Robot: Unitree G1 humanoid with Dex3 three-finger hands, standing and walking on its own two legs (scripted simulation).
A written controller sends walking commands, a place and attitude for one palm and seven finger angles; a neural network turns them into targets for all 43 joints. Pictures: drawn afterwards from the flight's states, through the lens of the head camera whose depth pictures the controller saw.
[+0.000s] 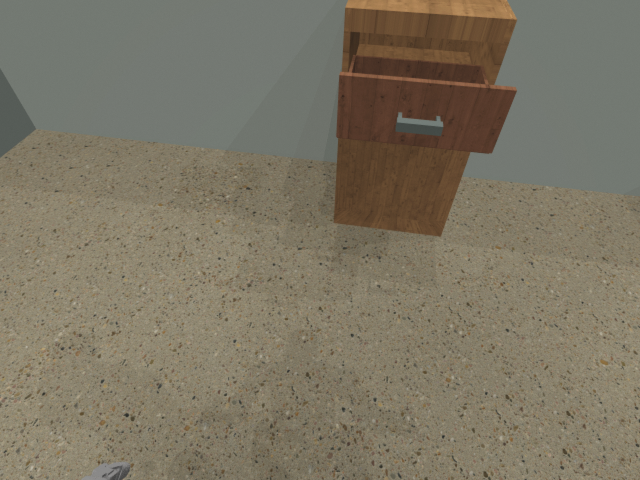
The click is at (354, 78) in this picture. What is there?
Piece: drawer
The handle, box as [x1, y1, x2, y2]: [395, 112, 442, 135]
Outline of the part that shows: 398,112 395,131 440,135 442,129 442,122 440,121 439,116 436,116 435,121 402,118 401,112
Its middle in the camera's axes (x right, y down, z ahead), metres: +0.25 -0.30 +1.00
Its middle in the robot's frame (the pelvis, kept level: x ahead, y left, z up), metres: +0.96 -0.21 -0.04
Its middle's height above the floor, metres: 0.73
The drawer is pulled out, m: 0.29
